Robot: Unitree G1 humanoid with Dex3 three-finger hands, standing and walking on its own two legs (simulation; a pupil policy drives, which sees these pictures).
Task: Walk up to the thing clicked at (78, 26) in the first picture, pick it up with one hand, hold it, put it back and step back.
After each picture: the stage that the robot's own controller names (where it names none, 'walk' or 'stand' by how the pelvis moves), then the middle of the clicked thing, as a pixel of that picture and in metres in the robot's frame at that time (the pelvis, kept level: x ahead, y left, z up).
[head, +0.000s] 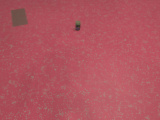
stand; (77, 25) +1.75 +0.04 -0.72
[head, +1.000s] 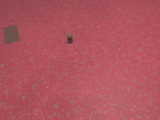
walk; (69, 38) +1.62 +0.24 -0.71
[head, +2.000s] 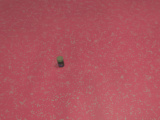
walk; (60, 61) +1.09 +0.30 -0.72
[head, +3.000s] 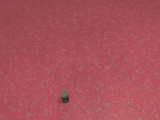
walk; (64, 96) +0.71 +0.22 -0.72
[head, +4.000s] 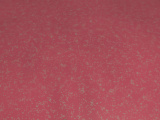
walk; out of the picture +0.45 +0.12 -0.71
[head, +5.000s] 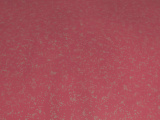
stand; out of the picture +0.35 +0.17 -0.72
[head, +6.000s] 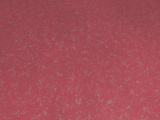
stand; out of the picture +0.34 +0.14 -0.72
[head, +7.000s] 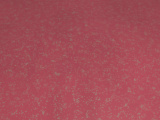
stand; out of the picture +0.35 +0.16 -0.73
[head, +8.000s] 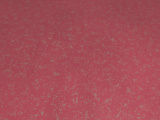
stand; out of the picture +0.34 +0.17 -0.73
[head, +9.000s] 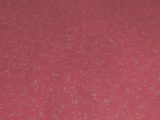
go down; out of the picture +0.33 +0.17 -0.73
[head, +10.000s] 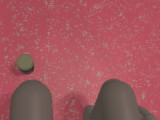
go down; (26, 64) +0.42 +0.19 -0.32
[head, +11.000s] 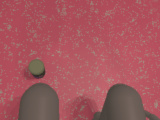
approach; (37, 69) +0.42 +0.18 -0.31
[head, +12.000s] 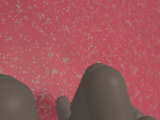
close in; out of the picture +0.42 +0.23 -0.22
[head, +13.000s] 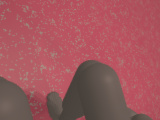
close; out of the picture +0.42 +0.24 -0.22
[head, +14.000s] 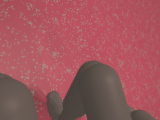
lift; out of the picture +0.39 +0.23 -0.23
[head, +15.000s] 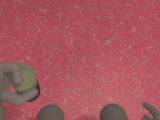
lift; (27, 86) +0.32 +0.18 -0.02
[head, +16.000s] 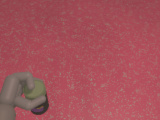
hold; (37, 98) +0.31 +0.15 -0.02
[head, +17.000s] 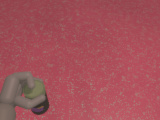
hold; (37, 98) +0.31 +0.16 -0.01
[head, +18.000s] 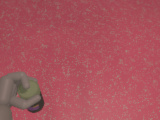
crouch; (32, 97) +0.32 +0.17 -0.06
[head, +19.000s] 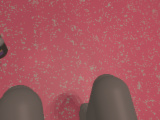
lower; out of the picture +0.47 +0.23 -0.12
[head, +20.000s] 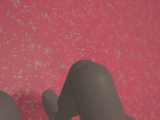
lower; out of the picture +0.40 +0.25 -0.23
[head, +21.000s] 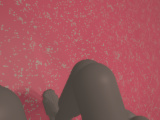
lower; out of the picture +0.39 +0.24 -0.23
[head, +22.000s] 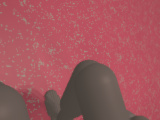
lower; out of the picture +0.39 +0.24 -0.23
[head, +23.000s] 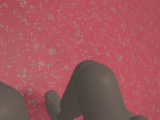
lower; out of the picture +0.38 +0.24 -0.23
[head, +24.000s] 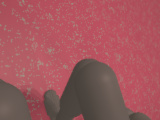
loosen; out of the picture +0.33 +0.18 -0.25
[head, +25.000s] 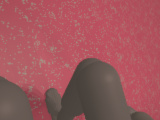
rise; out of the picture +0.32 +0.19 -0.25
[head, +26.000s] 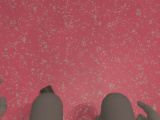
walk; (49, 97) +0.32 +0.15 -0.44
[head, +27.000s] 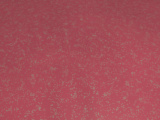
stand; out of the picture +0.25 +0.14 -0.69
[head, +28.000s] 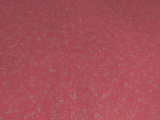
stand; out of the picture +0.24 +0.15 -0.69
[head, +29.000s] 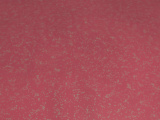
stand; out of the picture +0.25 +0.14 -0.73
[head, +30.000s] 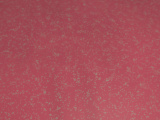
walk; out of the picture +0.29 +0.12 -0.72
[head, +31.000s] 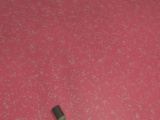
walk; (58, 113) +0.42 +0.11 -0.73
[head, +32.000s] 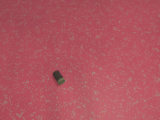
walk; (58, 77) +0.75 +0.21 -0.71
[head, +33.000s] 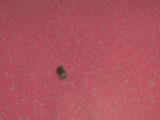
stand; (61, 72) +0.94 +0.17 -0.73
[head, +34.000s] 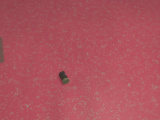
stand; (63, 77) +0.94 +0.16 -0.75
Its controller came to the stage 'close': yes
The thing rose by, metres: 0.70
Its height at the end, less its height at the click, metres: -0.02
